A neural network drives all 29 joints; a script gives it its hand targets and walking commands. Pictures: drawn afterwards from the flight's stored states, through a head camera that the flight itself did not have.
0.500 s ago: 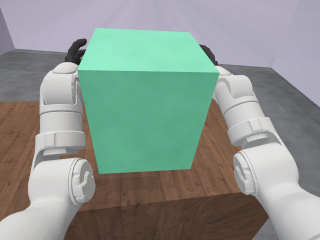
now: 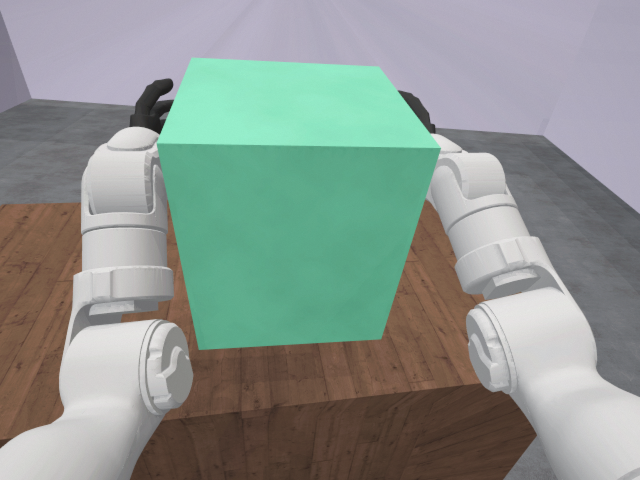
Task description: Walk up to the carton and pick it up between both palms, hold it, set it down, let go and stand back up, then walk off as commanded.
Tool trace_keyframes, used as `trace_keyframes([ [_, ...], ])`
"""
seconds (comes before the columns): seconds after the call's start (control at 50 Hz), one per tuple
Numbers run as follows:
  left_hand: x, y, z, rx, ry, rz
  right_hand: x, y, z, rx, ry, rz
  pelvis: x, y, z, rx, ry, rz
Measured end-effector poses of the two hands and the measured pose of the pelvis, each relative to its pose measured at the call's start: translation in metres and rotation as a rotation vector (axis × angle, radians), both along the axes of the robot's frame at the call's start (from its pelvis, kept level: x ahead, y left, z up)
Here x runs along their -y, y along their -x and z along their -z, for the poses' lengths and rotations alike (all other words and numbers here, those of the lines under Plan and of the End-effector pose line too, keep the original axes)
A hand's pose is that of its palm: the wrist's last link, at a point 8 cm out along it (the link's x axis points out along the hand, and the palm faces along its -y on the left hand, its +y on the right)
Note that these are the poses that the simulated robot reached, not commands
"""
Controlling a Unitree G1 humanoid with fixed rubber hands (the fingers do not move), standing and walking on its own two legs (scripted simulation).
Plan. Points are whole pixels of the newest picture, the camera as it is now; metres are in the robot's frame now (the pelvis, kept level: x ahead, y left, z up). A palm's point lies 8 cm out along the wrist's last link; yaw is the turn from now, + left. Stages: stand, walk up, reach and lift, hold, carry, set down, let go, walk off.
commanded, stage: hold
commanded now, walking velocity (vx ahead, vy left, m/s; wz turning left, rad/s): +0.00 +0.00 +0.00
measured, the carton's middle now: (290, 205) +0.34 +0.01 +0.25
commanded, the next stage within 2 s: none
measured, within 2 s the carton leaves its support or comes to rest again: neither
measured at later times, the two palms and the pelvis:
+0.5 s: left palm (148, 146) +0.38 +0.16 +0.30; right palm (414, 151) +0.38 -0.14 +0.30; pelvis +0.00 +0.00 +0.00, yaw +0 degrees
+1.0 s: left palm (146, 140) +0.38 +0.16 +0.31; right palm (416, 149) +0.37 -0.14 +0.30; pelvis +0.00 +0.00 +0.00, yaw +0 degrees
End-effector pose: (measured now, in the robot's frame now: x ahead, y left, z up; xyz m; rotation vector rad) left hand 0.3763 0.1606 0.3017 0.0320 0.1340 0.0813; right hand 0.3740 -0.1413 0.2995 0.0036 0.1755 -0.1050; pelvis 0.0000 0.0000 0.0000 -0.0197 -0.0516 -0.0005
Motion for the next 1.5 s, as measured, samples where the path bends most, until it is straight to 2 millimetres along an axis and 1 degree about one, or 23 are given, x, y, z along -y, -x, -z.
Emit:
trace_keyframes([
  [0.26, -0.002, -0.004, -0.005, 0.002, -0.002, 0.005, -0.002, -0.003, -0.002, 0.000, 0.004, 0.002, -0.001, -0.001, 0.000, -0.010, 0.000, -0.001],
  [0.42, -0.003, -0.007, 0.002, -0.006, -0.002, 0.014, -0.002, -0.004, 0.001, -0.008, 0.013, 0.007, -0.003, -0.004, 0.000, -0.009, 0.001, 0.001],
  [0.6, -0.003, -0.003, 0.005, 0.004, 0.005, 0.004, -0.003, -0.002, 0.001, 0.000, 0.007, 0.002, -0.004, -0.004, 0.000, -0.002, 0.001, 0.002],
  [0.8, -0.001, 0.001, 0.001, 0.005, 0.000, -0.004, -0.001, 0.001, 0.001, 0.000, -0.001, -0.003, -0.001, 0.000, 0.000, 0.002, 0.000, -0.001],
  [1.06, -0.003, -0.003, -0.006, 0.004, 0.003, 0.005, -0.002, -0.002, -0.003, -0.002, 0.007, 0.001, 0.000, 0.001, 0.000, -0.011, 0.000, -0.001],
  [1.34, -0.002, -0.005, 0.003, -0.001, -0.003, 0.012, -0.002, -0.002, 0.003, -0.008, 0.005, 0.007, -0.004, -0.004, 0.000, -0.004, 0.002, 0.002],
  [1.5, -0.002, -0.002, 0.002, 0.009, 0.001, 0.000, -0.002, -0.002, 0.001, 0.000, 0.004, -0.001, -0.003, -0.002, 0.000, -0.002, 0.001, 0.002],
])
